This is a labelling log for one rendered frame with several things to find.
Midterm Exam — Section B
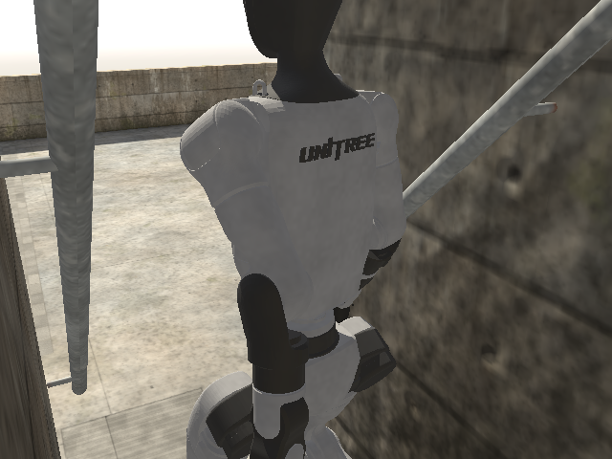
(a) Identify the robot right hand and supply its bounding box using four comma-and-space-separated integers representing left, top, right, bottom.
333, 303, 354, 323

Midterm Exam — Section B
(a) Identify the humanoid robot torso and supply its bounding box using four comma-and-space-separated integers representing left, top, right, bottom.
231, 74, 377, 417

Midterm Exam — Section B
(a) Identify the right robot forearm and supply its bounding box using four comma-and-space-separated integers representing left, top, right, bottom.
338, 238, 402, 309

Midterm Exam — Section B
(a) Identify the robot right upper arm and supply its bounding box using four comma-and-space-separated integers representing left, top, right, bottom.
356, 90, 406, 250

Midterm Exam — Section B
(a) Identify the left robot forearm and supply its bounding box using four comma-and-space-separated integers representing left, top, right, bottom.
237, 273, 309, 459

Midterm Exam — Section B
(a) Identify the robot left upper arm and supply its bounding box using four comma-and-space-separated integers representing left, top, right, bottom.
180, 98, 314, 322

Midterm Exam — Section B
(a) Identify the right robot thigh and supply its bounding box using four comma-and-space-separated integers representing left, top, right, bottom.
304, 317, 397, 459

